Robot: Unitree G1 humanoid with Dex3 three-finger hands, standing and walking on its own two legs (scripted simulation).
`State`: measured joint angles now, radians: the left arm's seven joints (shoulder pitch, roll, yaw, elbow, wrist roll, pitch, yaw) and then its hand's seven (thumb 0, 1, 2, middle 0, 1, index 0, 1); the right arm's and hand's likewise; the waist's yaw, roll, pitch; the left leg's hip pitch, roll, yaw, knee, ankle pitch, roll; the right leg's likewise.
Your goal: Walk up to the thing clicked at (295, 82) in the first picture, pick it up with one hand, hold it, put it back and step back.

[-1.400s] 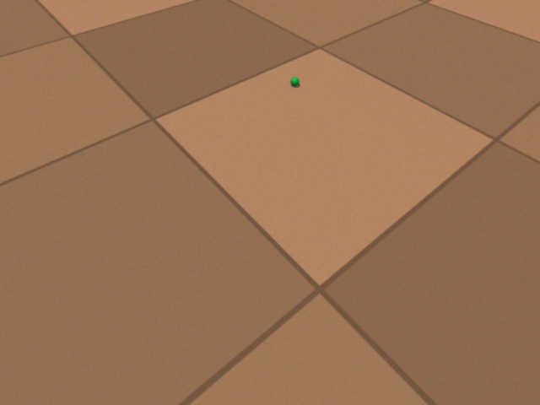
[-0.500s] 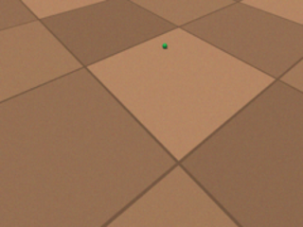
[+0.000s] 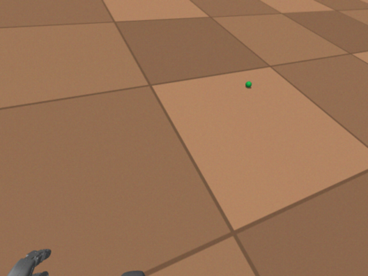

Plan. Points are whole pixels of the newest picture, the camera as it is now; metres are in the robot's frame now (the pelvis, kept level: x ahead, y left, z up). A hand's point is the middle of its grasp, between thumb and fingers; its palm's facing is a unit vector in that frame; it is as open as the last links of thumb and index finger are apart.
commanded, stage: walk up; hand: left
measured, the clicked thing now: (248, 84) +1.98 -0.59 -0.74
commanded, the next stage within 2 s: none
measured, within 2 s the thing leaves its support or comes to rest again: neither
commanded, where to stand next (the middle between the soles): +1.90 -1.04 m, yaw +47 degrees
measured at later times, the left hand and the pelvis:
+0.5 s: hand (93, 220) +0.26 +0.25 -0.14, palm faces +0.21 -0.91 -0.35, open 7.4 cm; pelvis +0.23 -0.07 -0.01, yaw +12 degrees
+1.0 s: hand (155, 188) +0.41 +0.11 -0.20, palm faces +0.37 -0.89 -0.27, open 7.4 cm; pelvis +0.52 -0.13 -0.03, yaw +24 degrees
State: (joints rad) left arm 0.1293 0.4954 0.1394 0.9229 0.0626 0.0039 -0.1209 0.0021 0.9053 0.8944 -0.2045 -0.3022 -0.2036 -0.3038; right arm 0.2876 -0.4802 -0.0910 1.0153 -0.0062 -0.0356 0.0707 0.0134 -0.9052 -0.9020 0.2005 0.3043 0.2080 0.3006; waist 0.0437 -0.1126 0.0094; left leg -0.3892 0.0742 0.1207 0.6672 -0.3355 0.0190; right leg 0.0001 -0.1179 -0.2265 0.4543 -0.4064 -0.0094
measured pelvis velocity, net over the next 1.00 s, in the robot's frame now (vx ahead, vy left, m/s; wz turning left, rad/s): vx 0.52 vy -0.13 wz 0.42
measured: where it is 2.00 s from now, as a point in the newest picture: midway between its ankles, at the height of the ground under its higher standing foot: (234, 156)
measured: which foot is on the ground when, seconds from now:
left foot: up 0.00-0.00, down 0.02-0.54, up 0.56-0.88, down 0.90-1.00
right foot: down 0.00-0.02, up 0.04-0.48, down 0.50-0.92, up 0.94-1.00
